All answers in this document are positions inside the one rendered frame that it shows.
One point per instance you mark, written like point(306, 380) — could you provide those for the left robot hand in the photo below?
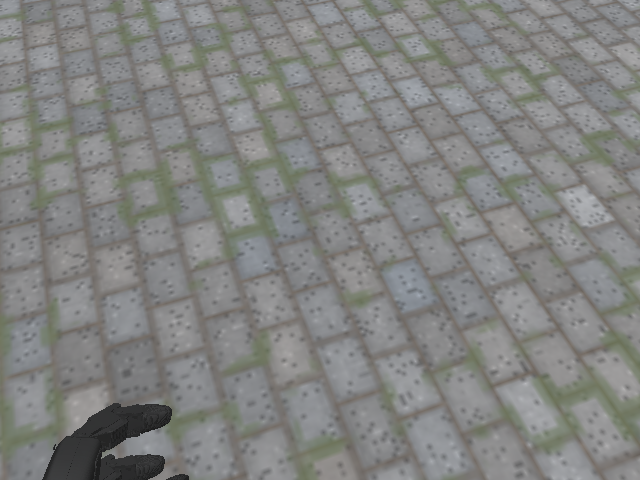
point(78, 457)

